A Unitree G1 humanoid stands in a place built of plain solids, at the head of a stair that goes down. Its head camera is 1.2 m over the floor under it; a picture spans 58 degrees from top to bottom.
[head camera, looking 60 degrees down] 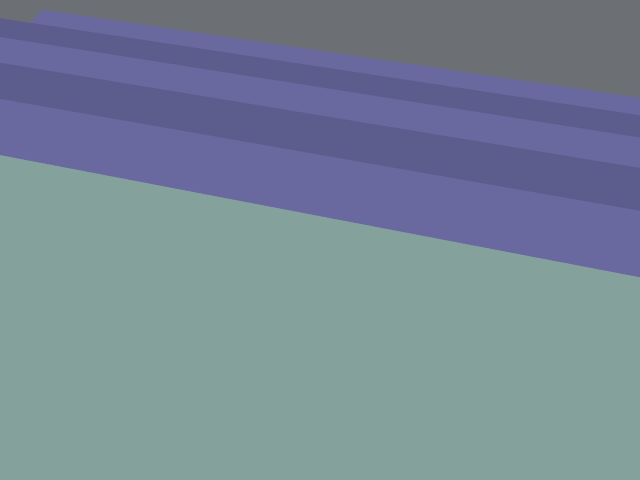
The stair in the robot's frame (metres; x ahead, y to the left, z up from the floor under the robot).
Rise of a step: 0.19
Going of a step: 0.42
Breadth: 4.95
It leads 13 degrees to the right of straight ahead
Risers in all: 6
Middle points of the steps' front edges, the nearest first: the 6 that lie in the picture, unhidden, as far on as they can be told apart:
0.87 0.37 0.00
1.28 0.28 -0.19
1.69 0.18 -0.39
2.10 0.09 -0.58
2.51 0.00 -0.77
2.92 -0.10 -0.97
